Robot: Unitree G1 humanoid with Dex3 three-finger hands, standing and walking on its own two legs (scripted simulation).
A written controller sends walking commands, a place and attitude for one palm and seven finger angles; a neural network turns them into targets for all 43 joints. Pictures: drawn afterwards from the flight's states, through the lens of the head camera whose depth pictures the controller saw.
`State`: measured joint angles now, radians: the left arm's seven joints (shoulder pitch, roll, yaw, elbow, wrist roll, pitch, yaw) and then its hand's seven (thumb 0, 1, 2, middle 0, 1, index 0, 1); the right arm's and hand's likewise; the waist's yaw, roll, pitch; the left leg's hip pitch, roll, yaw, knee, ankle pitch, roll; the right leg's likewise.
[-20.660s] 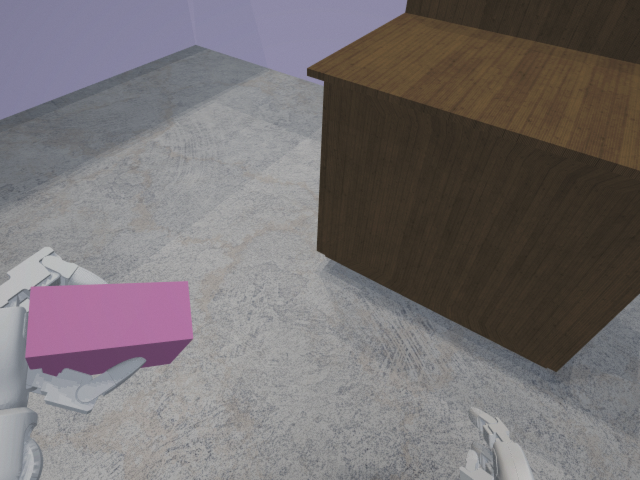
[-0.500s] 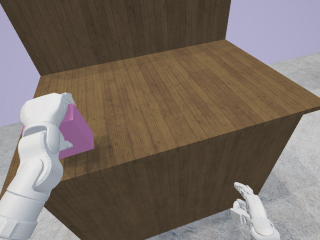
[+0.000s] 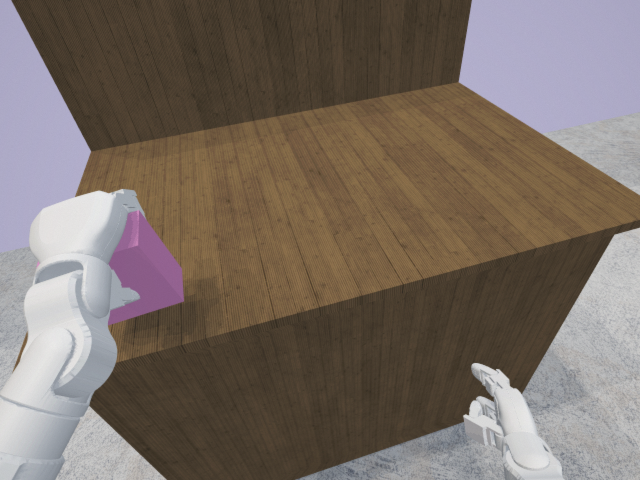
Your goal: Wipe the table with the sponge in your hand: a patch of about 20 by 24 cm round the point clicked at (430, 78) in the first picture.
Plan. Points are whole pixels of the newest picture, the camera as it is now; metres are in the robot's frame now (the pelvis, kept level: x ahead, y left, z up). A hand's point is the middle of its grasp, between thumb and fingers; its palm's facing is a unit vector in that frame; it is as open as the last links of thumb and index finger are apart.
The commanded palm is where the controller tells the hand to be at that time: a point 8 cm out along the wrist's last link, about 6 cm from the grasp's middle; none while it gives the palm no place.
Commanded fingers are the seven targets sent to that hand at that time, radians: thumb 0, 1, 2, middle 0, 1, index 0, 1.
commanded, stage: move the sponge above the wiping area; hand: left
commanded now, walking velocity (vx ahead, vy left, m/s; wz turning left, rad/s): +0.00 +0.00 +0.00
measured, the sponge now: (127, 280) +0.26 +0.31 +0.14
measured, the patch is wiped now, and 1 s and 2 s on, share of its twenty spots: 0.00 0.00 0.00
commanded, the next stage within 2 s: lower the sponge onto the table in 1.06 s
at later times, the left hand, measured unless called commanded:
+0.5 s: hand (108, 259) +0.26 +0.30 +0.18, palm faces +0.18 -0.06 -0.98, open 9.7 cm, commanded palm +0.22 +0.29 +0.26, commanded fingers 0.00 0.10 1.30 -1.20 -1.60 -1.20 -1.60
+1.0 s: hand (115, 257) +0.26 +0.30 +0.18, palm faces +0.18 -0.09 -0.98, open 9.7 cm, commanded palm +0.22 +0.29 +0.26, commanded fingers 0.00 0.10 1.30 -1.20 -1.60 -1.20 -1.60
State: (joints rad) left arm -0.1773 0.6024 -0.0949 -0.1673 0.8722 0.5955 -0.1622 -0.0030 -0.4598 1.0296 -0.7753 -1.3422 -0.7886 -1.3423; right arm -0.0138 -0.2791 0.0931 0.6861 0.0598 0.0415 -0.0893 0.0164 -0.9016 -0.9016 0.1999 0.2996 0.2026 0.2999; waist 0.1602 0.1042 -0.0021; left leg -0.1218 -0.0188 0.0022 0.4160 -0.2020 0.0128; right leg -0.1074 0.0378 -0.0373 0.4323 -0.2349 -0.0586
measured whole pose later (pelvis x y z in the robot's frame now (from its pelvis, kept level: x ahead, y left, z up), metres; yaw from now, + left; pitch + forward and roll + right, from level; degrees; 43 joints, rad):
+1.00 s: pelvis +0.00 +0.00 +0.00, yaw -1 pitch -5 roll +1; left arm -0.16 0.58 -0.08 -0.17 0.86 0.65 -0.17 0.00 -0.46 1.03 -0.77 -1.34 -0.79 -1.34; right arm 0.00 -0.29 0.09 0.67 0.06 0.06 -0.07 0.02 -0.90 -0.90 0.20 0.30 0.20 0.30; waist 0.15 0.11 -0.01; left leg -0.12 -0.02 0.01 0.41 -0.20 0.01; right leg -0.11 0.04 -0.02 0.43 -0.23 -0.06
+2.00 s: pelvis +0.00 +0.00 +0.00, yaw -1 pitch -5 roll +1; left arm -0.12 0.55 -0.11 -0.15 0.88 0.62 -0.14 0.00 -0.46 1.03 -0.77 -1.34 -0.79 -1.34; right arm 0.00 -0.27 0.10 0.67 0.06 0.06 -0.06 0.02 -0.90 -0.90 0.20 0.30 0.20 0.30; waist 0.14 0.11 -0.02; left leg -0.12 -0.01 0.02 0.40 -0.20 0.01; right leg -0.11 0.05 -0.02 0.43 -0.23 -0.06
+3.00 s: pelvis +0.01 -0.01 +0.00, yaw +0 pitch -4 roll +1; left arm -0.09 0.54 -0.10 -0.06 0.92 0.53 -0.10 -0.01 -0.47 1.04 -0.78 -1.34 -0.79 -1.34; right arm 0.02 -0.27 0.09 0.70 0.05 0.05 -0.08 0.02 -0.90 -0.90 0.20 0.30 0.20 0.30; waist 0.14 0.11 -0.02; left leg -0.13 -0.01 0.00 0.41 -0.21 0.00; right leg -0.11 0.05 -0.03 0.43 -0.25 -0.07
